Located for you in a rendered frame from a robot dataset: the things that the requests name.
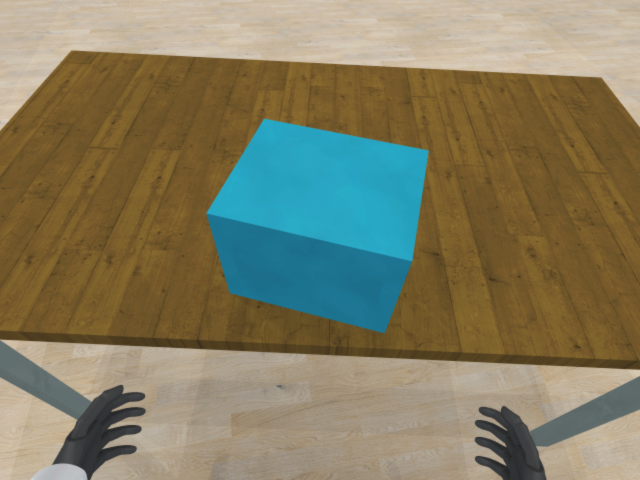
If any table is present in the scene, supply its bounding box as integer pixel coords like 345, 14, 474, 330
0, 50, 640, 447

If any carton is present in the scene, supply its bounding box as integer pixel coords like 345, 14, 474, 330
206, 119, 429, 333

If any left robot hand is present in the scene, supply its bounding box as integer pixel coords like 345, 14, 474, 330
52, 385, 146, 480

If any right robot hand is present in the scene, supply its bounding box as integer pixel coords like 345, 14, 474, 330
475, 406, 547, 480

